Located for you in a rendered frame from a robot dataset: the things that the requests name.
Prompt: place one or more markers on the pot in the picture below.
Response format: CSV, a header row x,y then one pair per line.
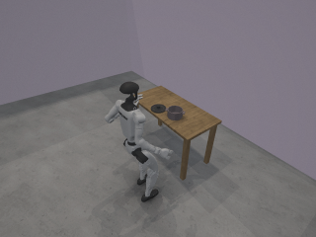
x,y
175,112

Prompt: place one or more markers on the table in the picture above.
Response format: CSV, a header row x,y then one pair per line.
x,y
193,123

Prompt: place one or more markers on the robot left hand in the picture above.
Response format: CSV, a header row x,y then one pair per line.
x,y
137,100

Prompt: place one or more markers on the robot right hand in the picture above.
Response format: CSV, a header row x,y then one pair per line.
x,y
165,152

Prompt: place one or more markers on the right robot upper arm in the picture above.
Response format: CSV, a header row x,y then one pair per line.
x,y
139,121

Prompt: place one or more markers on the left robot upper arm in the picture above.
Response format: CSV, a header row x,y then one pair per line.
x,y
114,111

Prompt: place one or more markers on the robot right forearm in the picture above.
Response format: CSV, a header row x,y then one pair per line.
x,y
149,147

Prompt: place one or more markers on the robot left foot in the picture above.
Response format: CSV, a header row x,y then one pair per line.
x,y
139,181

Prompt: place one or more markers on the robot head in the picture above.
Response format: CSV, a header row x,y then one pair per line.
x,y
129,88

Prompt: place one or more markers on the lid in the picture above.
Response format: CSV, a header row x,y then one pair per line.
x,y
158,110

